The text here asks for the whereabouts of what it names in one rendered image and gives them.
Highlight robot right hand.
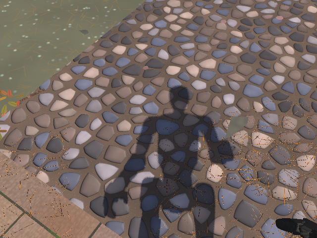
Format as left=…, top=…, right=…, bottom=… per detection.
left=275, top=218, right=317, bottom=238

